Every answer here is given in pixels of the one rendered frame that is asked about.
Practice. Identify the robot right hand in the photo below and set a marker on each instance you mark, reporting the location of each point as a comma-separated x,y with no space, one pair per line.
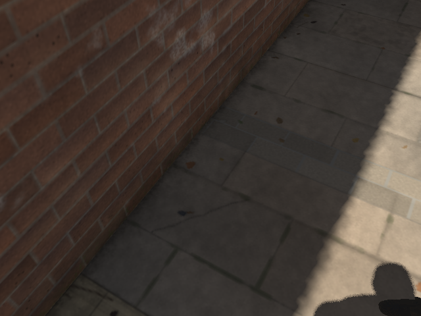
402,307

